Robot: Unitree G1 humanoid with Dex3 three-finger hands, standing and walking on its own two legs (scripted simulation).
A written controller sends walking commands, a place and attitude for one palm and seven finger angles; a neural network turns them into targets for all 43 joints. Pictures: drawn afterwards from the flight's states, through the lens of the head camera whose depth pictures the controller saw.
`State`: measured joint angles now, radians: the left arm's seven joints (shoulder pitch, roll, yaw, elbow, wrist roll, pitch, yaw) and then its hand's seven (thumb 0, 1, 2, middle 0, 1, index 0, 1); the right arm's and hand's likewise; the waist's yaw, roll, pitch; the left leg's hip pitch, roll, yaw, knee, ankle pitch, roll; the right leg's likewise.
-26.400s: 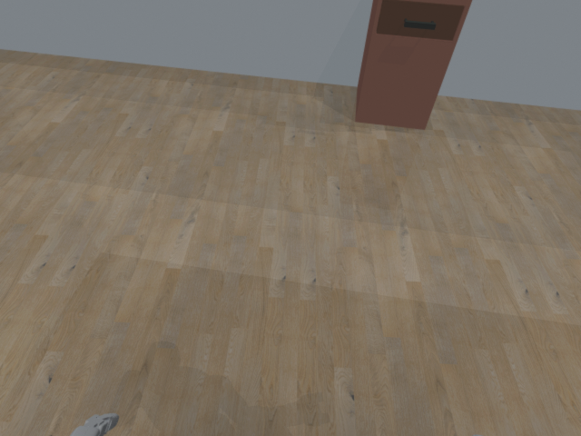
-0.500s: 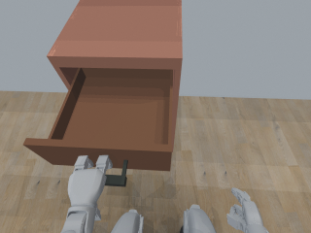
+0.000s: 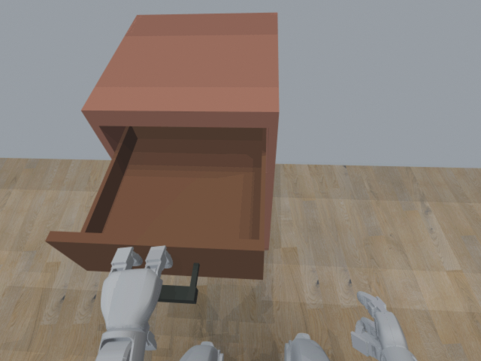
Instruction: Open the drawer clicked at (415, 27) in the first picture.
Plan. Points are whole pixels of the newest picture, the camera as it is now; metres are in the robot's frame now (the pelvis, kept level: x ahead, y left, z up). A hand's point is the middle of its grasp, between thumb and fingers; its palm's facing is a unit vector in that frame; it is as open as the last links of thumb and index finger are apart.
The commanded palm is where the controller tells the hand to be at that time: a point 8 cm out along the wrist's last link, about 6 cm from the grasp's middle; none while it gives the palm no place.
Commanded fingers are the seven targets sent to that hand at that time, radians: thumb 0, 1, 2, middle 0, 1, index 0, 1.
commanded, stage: lift the hand off the handle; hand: left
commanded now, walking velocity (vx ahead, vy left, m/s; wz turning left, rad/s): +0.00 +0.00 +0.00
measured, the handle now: (159, 280) +0.27 +0.18 -0.08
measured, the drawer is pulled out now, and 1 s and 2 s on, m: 0.29 0.29 0.29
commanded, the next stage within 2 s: draw the hand back to the body in 1.44 s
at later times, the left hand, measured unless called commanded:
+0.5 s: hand (140, 290) +0.23 +0.19 -0.01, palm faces +0.00 -0.10 -1.00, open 13.3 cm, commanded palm +0.21 +0.18 +0.06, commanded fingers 0.00 -0.50 0.30 -0.30 -1.20 -0.30 -1.20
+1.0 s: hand (138, 274) +0.24 +0.18 +0.04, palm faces +0.03 -0.13 -0.99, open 13.8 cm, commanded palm +0.21 +0.18 +0.10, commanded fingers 0.00 -0.50 0.30 -0.30 -1.20 -0.30 -1.20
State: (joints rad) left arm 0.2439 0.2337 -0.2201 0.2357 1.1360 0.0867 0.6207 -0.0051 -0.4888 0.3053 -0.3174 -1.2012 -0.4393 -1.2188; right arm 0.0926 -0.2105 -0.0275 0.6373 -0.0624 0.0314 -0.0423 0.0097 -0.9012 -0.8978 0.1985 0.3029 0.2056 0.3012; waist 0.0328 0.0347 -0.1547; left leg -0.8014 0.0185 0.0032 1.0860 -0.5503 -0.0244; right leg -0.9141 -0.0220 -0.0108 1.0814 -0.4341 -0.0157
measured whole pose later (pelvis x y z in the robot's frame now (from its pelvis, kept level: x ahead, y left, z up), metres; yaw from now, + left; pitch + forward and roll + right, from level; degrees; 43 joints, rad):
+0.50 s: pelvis +0.00 +0.00 +0.02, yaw +0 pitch +11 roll +1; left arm 0.27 0.25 -0.23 0.17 1.12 0.09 0.55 -0.01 -0.49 0.31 -0.32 -1.20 -0.42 -1.23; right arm 0.10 -0.22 -0.02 0.62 -0.05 0.06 -0.03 0.01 -0.90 -0.90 0.20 0.30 0.21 0.30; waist 0.05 0.04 -0.12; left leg -0.65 0.02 0.01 0.96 -0.50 -0.03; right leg -0.76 -0.02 -0.01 0.96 -0.40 -0.02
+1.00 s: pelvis +0.02 +0.00 +0.04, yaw -1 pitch +7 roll +1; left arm 0.29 0.25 -0.24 0.05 1.10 0.13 0.46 -0.01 -0.49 0.31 -0.32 -1.20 -0.32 -1.20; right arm 0.10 -0.21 -0.01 0.60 -0.03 0.08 -0.01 0.01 -0.90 -0.90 0.20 0.30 0.20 0.30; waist 0.06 0.05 -0.10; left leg -0.47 0.02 0.03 0.79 -0.45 -0.02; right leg -0.60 -0.01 0.01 0.82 -0.35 -0.01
